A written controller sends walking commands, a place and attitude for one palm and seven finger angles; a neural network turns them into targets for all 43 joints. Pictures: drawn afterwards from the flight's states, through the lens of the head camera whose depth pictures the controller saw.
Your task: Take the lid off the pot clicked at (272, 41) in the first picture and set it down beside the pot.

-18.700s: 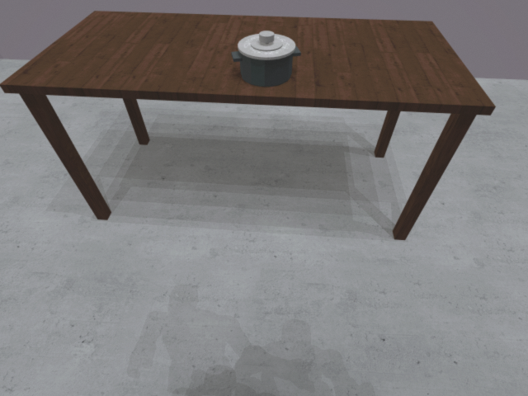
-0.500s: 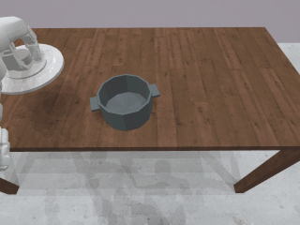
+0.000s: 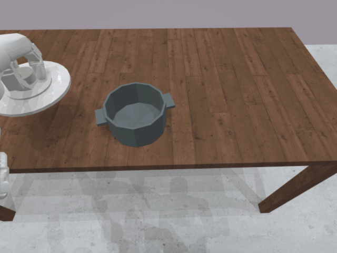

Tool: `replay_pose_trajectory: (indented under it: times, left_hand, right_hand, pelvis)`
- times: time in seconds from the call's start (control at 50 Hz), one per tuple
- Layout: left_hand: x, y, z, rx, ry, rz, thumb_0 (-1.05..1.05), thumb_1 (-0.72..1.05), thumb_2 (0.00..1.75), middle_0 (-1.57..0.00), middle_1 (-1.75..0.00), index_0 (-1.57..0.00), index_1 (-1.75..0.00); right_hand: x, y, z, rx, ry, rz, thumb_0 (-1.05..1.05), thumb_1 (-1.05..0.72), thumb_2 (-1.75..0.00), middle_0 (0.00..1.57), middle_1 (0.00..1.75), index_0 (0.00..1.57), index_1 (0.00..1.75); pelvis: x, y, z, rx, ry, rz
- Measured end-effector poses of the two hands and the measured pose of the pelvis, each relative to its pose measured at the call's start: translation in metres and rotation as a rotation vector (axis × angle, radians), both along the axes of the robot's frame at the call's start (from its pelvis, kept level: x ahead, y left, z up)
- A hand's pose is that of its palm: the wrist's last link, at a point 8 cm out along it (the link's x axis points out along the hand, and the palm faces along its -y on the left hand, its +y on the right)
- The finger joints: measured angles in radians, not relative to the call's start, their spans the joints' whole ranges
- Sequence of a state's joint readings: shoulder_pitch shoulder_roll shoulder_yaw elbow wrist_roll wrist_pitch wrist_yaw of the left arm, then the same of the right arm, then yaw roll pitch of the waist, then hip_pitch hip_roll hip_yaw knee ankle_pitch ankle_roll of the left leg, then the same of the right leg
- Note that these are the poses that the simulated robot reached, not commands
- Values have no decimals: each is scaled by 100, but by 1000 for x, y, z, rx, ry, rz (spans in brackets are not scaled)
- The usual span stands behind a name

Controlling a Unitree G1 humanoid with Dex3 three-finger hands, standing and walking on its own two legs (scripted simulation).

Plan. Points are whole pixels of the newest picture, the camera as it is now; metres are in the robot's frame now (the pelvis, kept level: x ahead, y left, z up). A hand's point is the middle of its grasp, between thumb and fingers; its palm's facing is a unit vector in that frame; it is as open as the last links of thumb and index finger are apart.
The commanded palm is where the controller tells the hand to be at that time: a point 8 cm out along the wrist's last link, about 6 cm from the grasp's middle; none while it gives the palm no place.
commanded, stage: lower the lid onto the table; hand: left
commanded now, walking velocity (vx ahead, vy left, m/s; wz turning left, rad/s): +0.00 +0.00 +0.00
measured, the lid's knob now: (23, 76) +0.48 +0.32 +0.16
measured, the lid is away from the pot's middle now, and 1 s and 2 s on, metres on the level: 0.24 0.24 0.24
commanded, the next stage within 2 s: none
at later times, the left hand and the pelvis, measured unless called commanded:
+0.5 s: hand (22, 89) +0.45 +0.32 +0.15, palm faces -0.40 -0.08 -0.91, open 6.4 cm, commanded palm +0.46 +0.32 +0.21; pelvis +0.00 +0.01 +0.00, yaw +0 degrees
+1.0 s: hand (30, 97) +0.45 +0.31 +0.12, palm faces -0.42 -0.09 -0.90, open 6.4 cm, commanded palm +0.47 +0.31 +0.17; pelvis +0.00 +0.01 +0.00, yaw -1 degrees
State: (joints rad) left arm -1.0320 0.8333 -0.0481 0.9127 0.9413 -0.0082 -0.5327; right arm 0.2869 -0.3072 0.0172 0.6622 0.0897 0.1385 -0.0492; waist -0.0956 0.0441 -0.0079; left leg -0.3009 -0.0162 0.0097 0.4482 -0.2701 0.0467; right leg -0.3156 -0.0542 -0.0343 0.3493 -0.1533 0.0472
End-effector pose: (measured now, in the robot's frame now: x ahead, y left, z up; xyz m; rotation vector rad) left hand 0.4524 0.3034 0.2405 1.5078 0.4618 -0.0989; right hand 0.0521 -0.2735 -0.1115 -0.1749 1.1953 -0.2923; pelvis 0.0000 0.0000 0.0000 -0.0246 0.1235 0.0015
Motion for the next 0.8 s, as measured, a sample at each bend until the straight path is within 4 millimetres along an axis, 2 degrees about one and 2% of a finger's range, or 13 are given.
replay_pose_trajectory:
  times: [0.26,0.56,0.8]
  left_hand:
    - [-1,7,-24,-5,64,-12,4,23,77,-60,-89,-85,-104]
    - [3,15,-41,-32,62,-40,4,24,77,-60,-89,-85,-104]
    - [7,10,-56,-38,74,-63,4,24,77,-60,-89,-86,-104]
  right_hand:
    - [10,4,0,-11,-10,13,1,-90,-90,20,30,20,30]
    - [-3,5,-1,-22,46,-12,1,-90,-90,20,30,20,30]
    - [-5,12,-4,-10,51,-20,1,-90,-90,20,30,20,30]
  pelvis:
    - [0,1,-1,-3,11,2]
    - [4,6,-3,-7,30,-2]
    - [5,9,-4,-8,38,-6]
